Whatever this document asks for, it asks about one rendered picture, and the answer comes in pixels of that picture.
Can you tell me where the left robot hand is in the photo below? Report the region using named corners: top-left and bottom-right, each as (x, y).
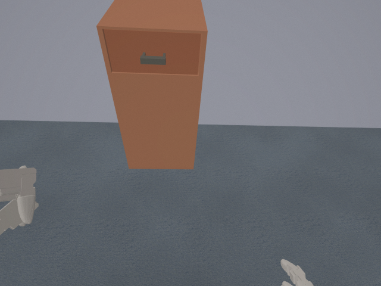
top-left (0, 166), bottom-right (39, 235)

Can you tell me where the right robot hand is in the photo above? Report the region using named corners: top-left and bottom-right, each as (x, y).
top-left (281, 259), bottom-right (313, 286)

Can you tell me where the cabinet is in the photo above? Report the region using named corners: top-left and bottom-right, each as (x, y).
top-left (96, 0), bottom-right (208, 169)

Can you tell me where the handle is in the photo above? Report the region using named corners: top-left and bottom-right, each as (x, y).
top-left (140, 52), bottom-right (166, 65)

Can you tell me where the drawer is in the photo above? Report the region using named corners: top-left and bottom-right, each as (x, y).
top-left (104, 29), bottom-right (201, 75)

